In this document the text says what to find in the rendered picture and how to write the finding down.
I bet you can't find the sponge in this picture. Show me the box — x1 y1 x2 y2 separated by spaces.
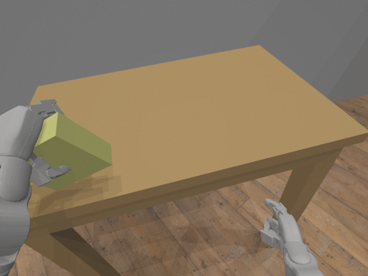
28 112 112 190

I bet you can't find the robot left forearm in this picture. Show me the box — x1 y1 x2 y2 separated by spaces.
0 156 32 276

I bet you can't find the table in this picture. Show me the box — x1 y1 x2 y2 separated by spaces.
24 45 368 276

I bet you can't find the left robot hand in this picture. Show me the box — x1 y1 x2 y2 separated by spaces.
0 99 71 187

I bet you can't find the right robot hand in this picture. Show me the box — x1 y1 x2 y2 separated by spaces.
260 198 304 251

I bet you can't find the robot right forearm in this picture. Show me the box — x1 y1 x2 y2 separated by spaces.
283 241 324 276

